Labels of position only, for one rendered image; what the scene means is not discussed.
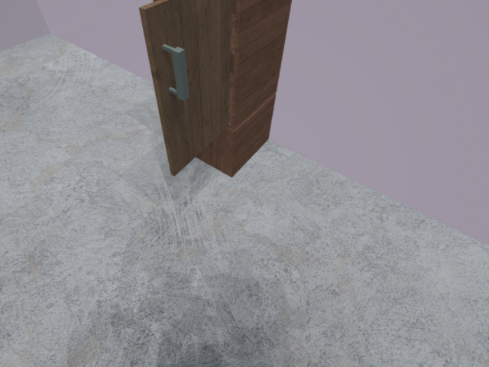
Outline cupboard door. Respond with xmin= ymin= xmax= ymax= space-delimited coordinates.
xmin=139 ymin=0 xmax=232 ymax=176

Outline handle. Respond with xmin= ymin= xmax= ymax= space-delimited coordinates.
xmin=162 ymin=44 xmax=189 ymax=101

